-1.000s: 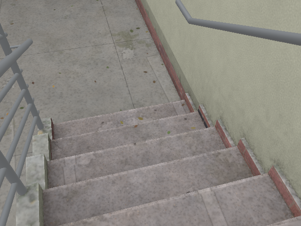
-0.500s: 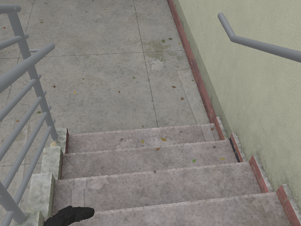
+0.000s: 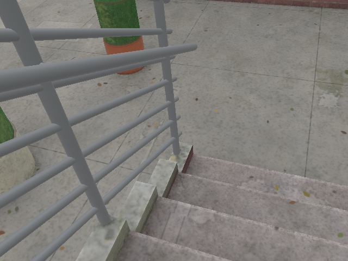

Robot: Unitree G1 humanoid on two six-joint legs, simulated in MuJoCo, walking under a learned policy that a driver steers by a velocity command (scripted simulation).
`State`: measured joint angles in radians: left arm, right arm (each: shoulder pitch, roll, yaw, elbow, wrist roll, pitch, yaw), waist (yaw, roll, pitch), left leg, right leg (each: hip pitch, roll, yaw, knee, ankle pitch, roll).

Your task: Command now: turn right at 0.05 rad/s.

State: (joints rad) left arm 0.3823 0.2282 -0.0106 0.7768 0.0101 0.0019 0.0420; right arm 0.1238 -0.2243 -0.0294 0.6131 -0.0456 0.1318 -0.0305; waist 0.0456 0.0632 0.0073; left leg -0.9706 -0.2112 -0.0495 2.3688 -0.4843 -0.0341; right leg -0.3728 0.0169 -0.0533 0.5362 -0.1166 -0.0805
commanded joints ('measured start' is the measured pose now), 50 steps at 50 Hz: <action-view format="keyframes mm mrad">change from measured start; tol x64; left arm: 1 -32 121 7 -79 -11 -17 1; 50 -197 111 50 -39 16 24 -7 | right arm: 1 32 -13 7 -71 2 7 -6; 50 156 -114 -64 69 40 -55 6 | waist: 1 -52 -145 -39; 50 -65 -168 -47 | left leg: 1 -20 -30 -4 9 -13 -17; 12 1225 -100 204 -1522 -808 253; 14 892 674 -1114 -2090 -323 245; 20 34 392 -60 -1787 148 194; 30 980 527 121 -1600 947 160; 37 593 526 196 -1517 958 119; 39 191 325 174 -935 -139 22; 50 320 164 47 -953 172 60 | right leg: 1 41 -182 382 -268 -171 -139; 12 -592 49 312 -668 -658 190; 14 -1259 149 458 422 -793 112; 21 -323 147 118 1357 68 154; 37 26 35 -46 333 -377 47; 40 404 -382 414 104 1018 -125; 50 62 -369 76 5 263 -132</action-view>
